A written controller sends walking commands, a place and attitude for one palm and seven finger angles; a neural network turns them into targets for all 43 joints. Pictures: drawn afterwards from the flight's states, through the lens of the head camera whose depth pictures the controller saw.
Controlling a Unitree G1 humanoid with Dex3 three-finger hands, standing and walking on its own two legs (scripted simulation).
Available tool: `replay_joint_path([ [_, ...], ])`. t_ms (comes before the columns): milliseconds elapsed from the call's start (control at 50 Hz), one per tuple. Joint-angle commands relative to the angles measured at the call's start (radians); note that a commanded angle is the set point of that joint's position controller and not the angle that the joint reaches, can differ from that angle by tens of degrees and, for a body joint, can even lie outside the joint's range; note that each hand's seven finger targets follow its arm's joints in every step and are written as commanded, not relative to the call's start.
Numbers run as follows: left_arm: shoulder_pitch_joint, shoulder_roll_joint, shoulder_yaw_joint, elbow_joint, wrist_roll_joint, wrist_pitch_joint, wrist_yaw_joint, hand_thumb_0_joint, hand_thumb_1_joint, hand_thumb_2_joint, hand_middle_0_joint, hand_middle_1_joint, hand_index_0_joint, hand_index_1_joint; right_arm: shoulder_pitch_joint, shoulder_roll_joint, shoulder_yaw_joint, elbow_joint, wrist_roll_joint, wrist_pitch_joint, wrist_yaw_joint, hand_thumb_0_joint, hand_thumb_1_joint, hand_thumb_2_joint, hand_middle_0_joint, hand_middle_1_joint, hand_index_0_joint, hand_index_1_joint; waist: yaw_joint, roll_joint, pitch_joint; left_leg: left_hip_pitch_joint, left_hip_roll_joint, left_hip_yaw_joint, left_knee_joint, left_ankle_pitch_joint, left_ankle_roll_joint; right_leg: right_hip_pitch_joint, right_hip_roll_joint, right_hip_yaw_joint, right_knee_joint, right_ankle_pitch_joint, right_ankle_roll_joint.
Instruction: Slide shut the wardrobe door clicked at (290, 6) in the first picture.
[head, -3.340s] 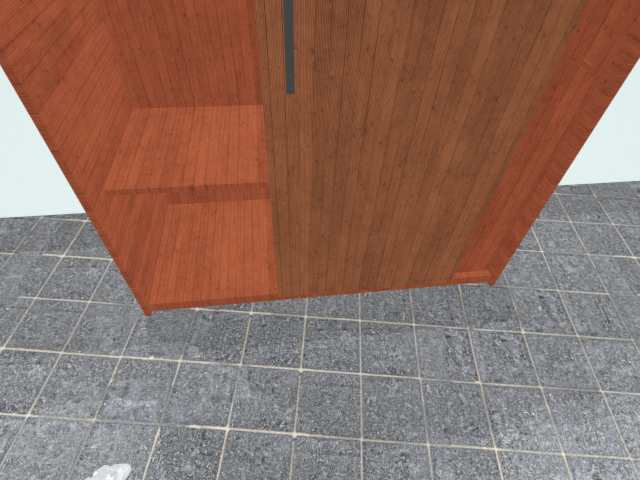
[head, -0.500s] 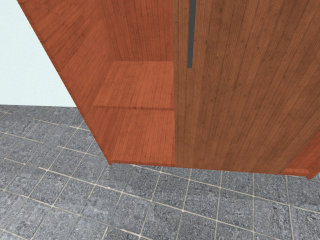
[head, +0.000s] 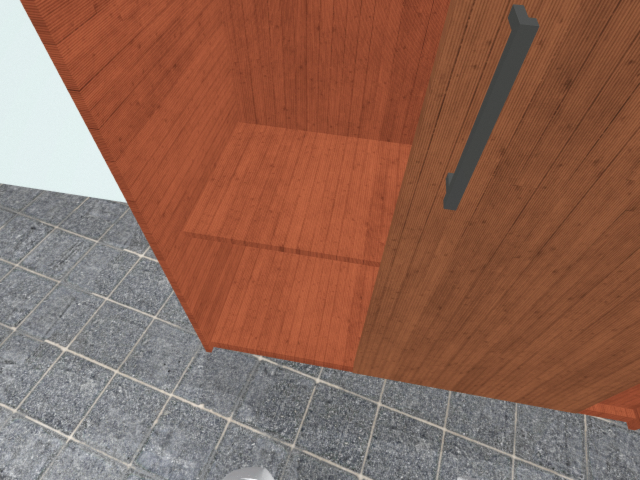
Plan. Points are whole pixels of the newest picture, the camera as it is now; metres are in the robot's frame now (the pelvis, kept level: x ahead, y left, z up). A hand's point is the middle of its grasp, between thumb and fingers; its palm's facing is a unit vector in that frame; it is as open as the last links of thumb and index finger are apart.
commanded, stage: come to a stop and stand still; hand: right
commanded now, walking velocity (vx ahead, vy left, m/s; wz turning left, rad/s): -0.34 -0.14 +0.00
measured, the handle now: (479, 123) +0.47 -0.12 +0.22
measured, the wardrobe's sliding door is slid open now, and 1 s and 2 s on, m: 0.46 0.46 0.46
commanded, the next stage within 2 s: look again from close up in 1.72 s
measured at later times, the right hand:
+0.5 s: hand out of the picture -0.01 -0.25 -0.17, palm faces +0.06 +0.98 -0.19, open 7.4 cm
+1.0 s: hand out of the picture -0.05 -0.15 -0.16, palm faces +0.02 +0.99 -0.16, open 7.4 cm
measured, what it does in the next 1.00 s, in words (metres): steps on the spot: right foot, then left foot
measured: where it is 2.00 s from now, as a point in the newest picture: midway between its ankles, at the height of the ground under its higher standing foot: outside the picture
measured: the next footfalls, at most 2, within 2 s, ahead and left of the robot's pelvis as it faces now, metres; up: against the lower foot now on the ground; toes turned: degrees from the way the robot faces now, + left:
right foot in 0.24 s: +0.07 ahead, -0.12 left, +0.00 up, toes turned -2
left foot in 0.76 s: -0.03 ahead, +0.10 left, +0.00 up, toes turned +2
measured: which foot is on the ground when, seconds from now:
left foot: down 0.00-0.24, up 0.26-0.74, down 0.76-1.00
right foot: up 0.00-0.22, down 0.24-1.00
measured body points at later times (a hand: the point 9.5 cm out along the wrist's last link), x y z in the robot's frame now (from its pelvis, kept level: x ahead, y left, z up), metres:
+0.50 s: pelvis -0.01 -0.05 +0.02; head +0.01 -0.10 +0.47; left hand +0.07 +0.18 -0.11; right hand -0.02 -0.30 -0.15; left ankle -0.07 +0.11 -0.65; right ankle +0.03 -0.12 -0.73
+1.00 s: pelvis -0.03 +0.00 +0.02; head -0.04 +0.01 +0.47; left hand -0.09 +0.20 -0.15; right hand -0.05 -0.20 -0.15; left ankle -0.07 +0.10 -0.73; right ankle +0.03 -0.12 -0.73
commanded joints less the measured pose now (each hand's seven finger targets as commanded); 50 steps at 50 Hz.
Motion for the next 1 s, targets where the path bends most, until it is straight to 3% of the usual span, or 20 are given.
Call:
replay_joint_path([
  [0,0.028,0.04,0.014,-0.07,0.004,0.02,-0.001,0.0,0.9,0.9,-0.2,-0.3,-0.2,-0.3,0.087,-0.177,-0.045,-0.039,-0.004,0.033,-0.027,0.0,-0.9,-0.9,0.2,0.3,0.2,0.3,-0.053,0.159,-0.103,0.093,0.313,-0.197,-0.188,0.74,0.173,-0.089,0.008,0.007,0.005,0.035,0.014],
  [120,-0.038,0.065,0.033,-0.145,0.012,0.032,-0.016,0.0,0.9,0.9,-0.2,-0.3,-0.2,-0.3,0.044,-0.197,-0.063,-0.097,-0.01,0.055,-0.025,0.0,-0.9,-0.9,0.2,0.3,0.2,0.3,-0.043,0.198,-0.146,0.064,0.3,-0.186,-0.177,0.556,0.157,-0.073,0.024,0.006,-0.099,0.118,0.021],
  [180,0.01,0.078,0.032,-0.143,0.015,0.017,-0.02,0.0,0.9,0.9,-0.2,-0.3,-0.2,-0.3,0.026,-0.191,-0.064,-0.104,-0.004,0.066,-0.019,0.0,-0.9,-0.9,0.2,0.3,0.2,0.3,-0.006,0.194,-0.152,0.003,0.24,-0.156,-0.104,0.287,0.089,0.071,0.028,-0.022,-0.388,0.325,0.01],
  [200,0.012,0.114,0.034,-0.147,0.019,0.005,-0.022,0.0,0.9,0.9,-0.2,-0.3,-0.2,-0.3,0.058,-0.156,-0.056,-0.104,0.002,0.074,-0.013,0.0,-0.9,-0.9,0.2,0.3,0.2,0.3,-0.008,0.072,-0.137,-0.066,0.17,-0.125,-0.003,0.091,0.038,0.131,-0.027,0.045,-0.536,0.41,-0.008],
  [220,-0.014,0.21,0.046,-0.182,0.031,-0.008,-0.021,0.0,0.9,0.9,-0.2,-0.3,-0.2,-0.3,0.105,-0.089,-0.045,-0.115,0.011,0.082,-0.009,0.0,-0.9,-0.9,0.2,0.3,0.2,0.3,-0.023,-0.253,-0.107,-0.167,0.019,-0.049,0.176,-0.278,-0.043,0.072,-0.268,0.352,-0.699,0.583,-0.092],
  [240,-0.093,0.235,0.046,-0.221,0.035,-0.008,-0.01,0.0,0.9,0.9,-0.2,-0.3,-0.2,-0.3,0.097,-0.119,-0.041,-0.119,0.005,0.086,-0.011,0.0,-0.9,-0.9,0.2,0.3,0.2,0.3,-0.027,-0.226,-0.08,-0.107,-0.019,-0.158,0.369,-0.356,-0.044,-0.061,-0.337,0.425,-0.762,0.558,-0.173],
  [280,-0.2,0.214,0.03,-0.241,0.036,-0.015,0.01,0.0,0.9,0.9,-0.2,-0.3,-0.2,-0.3,0.135,-0.143,-0.057,-0.075,-0.004,0.09,-0.005,0.0,-0.9,-0.9,0.2,0.3,0.2,0.3,-0.068,-0.133,-0.065,-0.125,-0.025,-0.251,0.525,-0.237,-0.046,-0.084,-0.252,0.315,-0.768,0.421,-0.153],
  [320,-0.22,0.191,0.017,-0.24,0.03,-0.025,0.013,0.0,0.9,0.9,-0.2,-0.3,-0.2,-0.3,0.198,-0.15,-0.057,-0.034,-0.004,0.087,0.005,0.0,-0.9,-0.9,0.2,0.3,0.2,0.3,-0.08,-0.081,-0.095,-0.16,-0.026,-0.25,0.551,-0.133,-0.067,0.021,-0.193,0.22,-0.758,0.425,-0.123],
  [340,-0.211,0.186,0.015,-0.233,0.023,-0.029,0.016,0.0,0.9,0.9,-0.2,-0.3,-0.2,-0.3,0.217,-0.155,-0.054,-0.02,-0.002,0.084,0.009,0.0,-0.9,-0.9,0.2,0.3,0.2,0.3,-0.078,-0.052,-0.118,-0.164,-0.019,-0.248,0.53,-0.113,-0.075,0.071,-0.194,0.2,-0.752,0.466,-0.128],
  [420,-0.129,0.197,0.02,-0.186,0.018,-0.027,0.023,0.0,0.9,0.9,-0.2,-0.3,-0.2,-0.3,0.221,-0.15,-0.048,-0.011,-0.002,0.089,0.012,0.0,-0.9,-0.9,0.2,0.3,0.2,0.3,-0.043,-0.069,-0.139,-0.167,-0.012,-0.232,0.425,-0.137,-0.088,0.219,-0.216,0.196,-0.764,0.514,-0.145],
  [540,-0.098,0.194,0.025,-0.134,0.018,-0.016,0.012,0.0,0.9,0.9,-0.2,-0.3,-0.2,-0.3,0.222,-0.114,-0.022,0.013,-0.001,0.09,0.01,0.0,-0.9,-0.9,0.2,0.3,0.2,0.3,-0.024,-0.088,-0.088,-0.047,0.001,-0.173,0.186,-0.218,-0.073,0.179,-0.194,0.198,-0.809,0.363,-0.153],
  [640,-0.107,0.2,0.03,-0.095,0.019,-0.011,-0.005,0.0,0.9,0.9,-0.2,-0.3,-0.2,-0.3,0.27,-0.092,-0.002,0.058,0.005,0.077,0.001,0.0,-0.9,-0.9,0.2,0.3,0.2,0.3,-0.038,-0.112,-0.089,0.065,-0.007,-0.14,-0.02,-0.198,-0.044,0.118,-0.164,0.204,-0.831,0.217,-0.139],
  [680,-0.119,0.19,0.028,-0.083,0.016,-0.01,-0.008,0.0,0.9,0.9,-0.2,-0.3,-0.2,-0.3,0.333,-0.083,0.001,0.091,0.007,0.068,-0.004,0.0,-0.9,-0.9,0.2,0.3,0.2,0.3,-0.068,-0.086,-0.09,0.159,-0.009,-0.112,-0.17,-0.071,-0.037,0.067,-0.136,0.165,-0.818,0.185,-0.106],
  [720,-0.107,0.144,0.02,-0.069,0.01,-0.008,-0.014,0.0,0.9,0.9,-0.2,-0.3,-0.2,-0.3,0.35,-0.108,0.002,0.109,0.003,0.056,-0.011,0.0,-0.9,-0.9,0.2,0.3,0.2,0.3,-0.066,-0.021,-0.046,0.213,0.043,-0.175,-0.277,-0.048,-0.014,-0.016,-0.067,0.106,-0.78,0.143,-0.043],
  [760,-0.081,0.098,0.004,-0.057,0.008,-0.007,-0.022,0.0,0.9,0.9,-0.2,-0.3,-0.2,-0.3,0.312,-0.132,0.01,0.095,0.006,0.043,-0.014,0.0,-0.9,-0.9,0.2,0.3,0.2,0.3,-0.043,0.029,-0.044,0.09,0.125,-0.265,-0.34,-0.176,0.021,0.059,-0.005,0.055,-0.705,0.228,-0.013],
  [780,-0.078,0.086,-0.001,-0.049,0.012,-0.003,-0.02,0.0,0.9,0.9,-0.2,-0.3,-0.2,-0.3,0.271,-0.132,0.011,0.1,0.009,0.032,-0.012,0.0,-0.9,-0.9,0.2,0.3,0.2,0.3,-0.032,0.187,-0.001,-0.006,0.121,-0.287,-0.379,-0.235,0.021,0.098,0.007,0.037,-0.648,0.304,-0.016],
  [800,-0.056,0.089,-0.004,-0.043,0.014,-0.002,-0.02,0.0,0.9,0.9,-0.2,-0.3,-0.2,-0.3,0.248,-0.115,0.015,0.095,0.012,0.029,-0.012,0.0,-0.9,-0.9,0.2,0.3,0.2,0.3,-0.023,0.246,0.033,-0.068,0.124,-0.291,-0.405,-0.265,0.017,0.131,0.0,0.034,-0.617,0.351,-0.022],
  [840,-0.018,0.085,-0.011,-0.02,0.014,-0.002,-0.019,0.0,0.9,0.9,-0.2,-0.3,-0.2,-0.3,0.239,-0.097,0.02,0.091,0.014,0.029,-0.016,0.0,-0.9,-0.9,0.2,0.3,0.2,0.3,-0.015,0.224,0.064,-0.088,0.103,-0.269,-0.395,-0.254,0.012,0.137,-0.011,0.037,-0.611,0.378,-0.025],
  [920,0.013,0.069,-0.019,0.0,0.017,-0.004,-0.013,0.0,0.9,0.9,-0.2,-0.3,-0.2,-0.3,0.275,-0.072,0.018,0.094,0.02,0.032,-0.019,0.0,-0.9,-0.9,0.2,0.3,0.2,0.3,-0.031,0.075,0.067,-0.042,0.076,-0.248,-0.34,-0.218,0.009,0.094,-0.018,0.047,-0.641,0.357,-0.024],
  [980,0.014,0.055,-0.022,0.005,0.017,-0.005,-0.01,0.0,0.9,0.9,-0.2,-0.3,-0.2,-0.3,0.305,-0.062,0.018,0.1,0.022,0.03,-0.021,0.0,-0.9,-0.9,0.2,0.3,0.2,0.3,-0.043,0.055,0.066,-0.017,0.073,-0.246,-0.335,-0.188,0.012,0.076,-0.019,0.04,-0.63,0.369,-0.022],
])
